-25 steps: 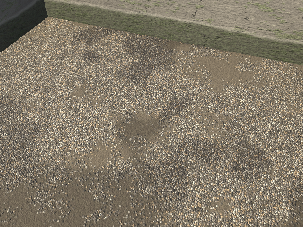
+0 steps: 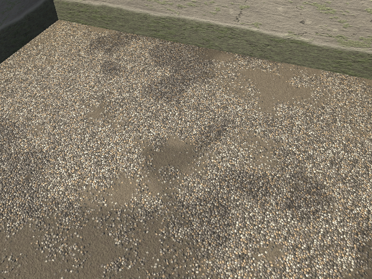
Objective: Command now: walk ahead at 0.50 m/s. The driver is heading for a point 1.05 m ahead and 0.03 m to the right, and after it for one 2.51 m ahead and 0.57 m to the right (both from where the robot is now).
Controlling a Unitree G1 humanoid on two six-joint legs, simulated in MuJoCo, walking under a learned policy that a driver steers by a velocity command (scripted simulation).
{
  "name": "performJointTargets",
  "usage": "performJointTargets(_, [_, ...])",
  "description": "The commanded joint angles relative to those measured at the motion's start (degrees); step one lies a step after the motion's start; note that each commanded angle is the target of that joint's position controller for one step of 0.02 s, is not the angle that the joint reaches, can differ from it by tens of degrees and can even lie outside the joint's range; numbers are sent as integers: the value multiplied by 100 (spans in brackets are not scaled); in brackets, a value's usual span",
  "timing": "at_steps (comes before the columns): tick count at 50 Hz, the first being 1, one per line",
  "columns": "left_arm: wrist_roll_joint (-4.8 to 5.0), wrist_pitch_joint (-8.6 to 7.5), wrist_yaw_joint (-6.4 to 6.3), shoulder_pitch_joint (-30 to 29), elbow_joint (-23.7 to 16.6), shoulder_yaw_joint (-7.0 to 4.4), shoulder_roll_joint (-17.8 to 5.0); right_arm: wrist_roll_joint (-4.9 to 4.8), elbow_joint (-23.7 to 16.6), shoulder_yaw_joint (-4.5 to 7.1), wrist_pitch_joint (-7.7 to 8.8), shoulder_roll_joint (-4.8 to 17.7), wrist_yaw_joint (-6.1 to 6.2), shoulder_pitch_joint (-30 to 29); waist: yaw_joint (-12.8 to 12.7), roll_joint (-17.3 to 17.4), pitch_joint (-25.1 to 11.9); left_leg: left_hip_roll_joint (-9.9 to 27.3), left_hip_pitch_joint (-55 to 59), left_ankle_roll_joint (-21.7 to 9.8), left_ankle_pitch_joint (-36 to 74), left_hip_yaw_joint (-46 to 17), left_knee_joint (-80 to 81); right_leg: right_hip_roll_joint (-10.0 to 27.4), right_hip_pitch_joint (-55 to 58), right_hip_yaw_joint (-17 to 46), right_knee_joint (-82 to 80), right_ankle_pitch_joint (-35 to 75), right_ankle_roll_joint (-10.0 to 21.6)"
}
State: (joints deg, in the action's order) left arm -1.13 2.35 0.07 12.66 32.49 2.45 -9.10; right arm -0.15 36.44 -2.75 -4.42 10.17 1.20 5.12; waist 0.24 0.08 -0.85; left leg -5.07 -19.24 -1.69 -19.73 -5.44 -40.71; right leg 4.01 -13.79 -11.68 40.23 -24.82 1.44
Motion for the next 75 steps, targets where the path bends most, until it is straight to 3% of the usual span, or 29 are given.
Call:
performJointTargets(1, [-1,-107,-1,-209,-479,-101,-354,-22,-494,123,89,459,44,-488,-29,54,-333,277,-332,-169,1278,-266,690,205,434,478,-701,556,102])
performJointTargets(4, [20,-55,-19,-504,-585,-116,-434,18,-637,103,101,371,-59,-748,58,-125,106,299,-644,-150,2169,-66,427,387,302,645,-709,1594,107])
performJointTargets(5, [-14,-107,-13,-161,-455,-141,-454,9,-469,115,102,429,29,-352,-1,-76,-545,270,-210,-151,1430,-172,632,280,519,495,-678,762,112])
performJointTargets(8, [14,-55,-22,-498,-575,-113,-426,20,-640,104,109,369,-58,-761,57,-115,80,294,-629,-151,2171,-51,407,405,313,649,-715,1611,112])
performJointTargets(9, [-9,-111,-17,-165,-453,-145,-459,15,-474,115,107,423,29,-353,0,-77,-568,274,-159,-149,1448,-159,633,272,505,494,-681,755,110])
performJointTargets(11, [-5,-115,0,-266,-489,-85,-321,-27,-533,116,82,445,42,-553,-28,63,-244,299,-397,-171,1156,-306,741,196,412,515,-713,518,107])
performJointTargets(12, [12,-53,-21,-507,-577,-109,-413,18,-643,102,108,364,-59,-760,58,-114,74,299,-626,-153,2167,-56,411,394,309,649,-707,1601,108])
performJointTargets(13, [-10,-110,-17,-167,-454,-142,-450,15,-479,113,106,420,28,-354,0,-72,-572,280,-158,-151,1437,-167,640,264,503,497,-674,739,107])
performJointTargets(16, [-4,-124,4,-283,-484,-82,-317,-28,-546,111,78,438,38,-565,-19,57,-222,318,-437,-179,1086,-337,765,187,429,523,-705,503,115])
performJointTargets(17, [19,-58,-20,-510,-582,-111,-425,16,-649,99,104,362,-62,-749,59,-122,106,309,-637,-153,2136,-69,439,375,298,665,-706,1600,104])
performJointTargets(19, [-24,-100,-22,-66,-435,-149,-448,14,-442,122,131,435,31,-290,-32,-25,-761,262,-58,-154,1501,-138,617,270,580,484,-630,817,91])
performJointTargets(24, [-4,-122,8,-306,-492,-78,-307,-31,-554,107,62,440,29,-573,-19,46,-139,335,-523,-177,1006,-368,816,169,414,539,-692,512,110])
performJointTargets(25, [7,-62,-14,-492,-580,-103,-412,9,-656,97,103,363,-69,-752,52,-129,103,308,-688,-151,2051,-82,447,386,338,706,-706,1641,106])
performJointTargets(26, [-16,-122,-13,-132,-442,-137,-454,17,-488,110,112,416,21,-353,-9,-89,-571,278,-200,-146,1314,-166,655,291,545,559,-700,785,118])
performJointTargets(28, [13,-60,-28,-479,-569,-114,-434,30,-647,108,123,373,-62,-763,48,-101,75,288,-578,-138,2124,-18,416,418,286,693,-746,1651,110])
performJointTargets(29, [-13,-116,-23,-168,-442,-136,-446,14,-489,112,119,404,25,-369,2,-87,-599,273,-118,-143,1378,-131,626,286,509,529,-711,763,116])
performJointTargets(31, [14,-44,-29,-523,-582,-103,-401,20,-645,103,111,358,-62,-758,61,-102,88,297,-561,-143,2180,-18,414,382,242,655,-720,1607,96])
performJointTargets(32, [-18,-104,-21,-184,-451,-128,-416,10,-490,108,111,398,25,-368,2,-71,-608,286,-117,-152,1399,-153,633,258,500,510,-681,720,104])
performJointTargets(34, [-4,-111,-2,-295,-491,-74,-292,-30,-552,109,78,429,37,-572,-23,86,-219,327,-395,-175,1097,-322,778,162,374,521,-697,472,97])
performJointTargets(35, [10,-52,-20,-527,-582,-97,-381,11,-661,92,109,342,-63,-772,59,-89,66,323,-608,-163,2128,-71,440,357,297,671,-687,1574,95])
performJointTargets(36, [-12,-112,-16,-173,-452,-134,-431,14,-496,104,109,403,24,-362,-2,-52,-578,307,-159,-161,1371,-193,675,234,502,523,-658,700,97])
performJointTargets(39, [0,-59,-20,-474,-560,-96,-392,16,-632,93,117,340,-60,-690,66,-85,47,325,-591,-175,2024,-104,475,361,321,693,-695,1536,100])
performJointTargets(40, [-26,-35,-35,-333,-510,-143,-501,89,-535,106,139,344,-70,-436,99,-131,-206,309,-360,-158,2171,-21,490,440,358,664,-653,1732,111])
performJointTargets(41, [-30,-84,-17,100,-341,-111,-391,-5,-336,111,123,394,24,-75,-15,33,-722,337,-47,-193,1060,-301,825,243,584,518,-689,497,89])
performJointTargets(43, [-21,-28,-21,-414,-514,-51,-295,-19,-504,92,123,308,-65,-530,65,14,181,383,-534,-214,1654,-298,782,314,258,678,-829,1094,63])
performJointTargets(47, [-80,-10,-16,-84,-346,-32,-265,25,-266,87,151,264,-102,-260,62,124,-196,550,-44,-215,1897,-563,1310,345,430,633,-1094,998,-43])
performJointTargets(66, [47,-34,13,120,103,-126,-437,-5,380,176,122,264,-57,6,35,-35,-251,849,701,-101,2122,-516,2391,454,1197,865,-2345,2311,72])
performJointTargets(67, [17,11,-89,722,326,-169,-781,123,496,79,102,415,-57,470,-198,-294,-166,897,311,-356,2115,-756,2370,346,1719,882,-2433,2276,317])
performJointTargets(75, [-23,97,-175,591,531,-94,-728,93,364,39,120,510,-42,440,-114,79,22,888,289,-282,1874,-577,2300,391,1484,911,-2686,2208,464])
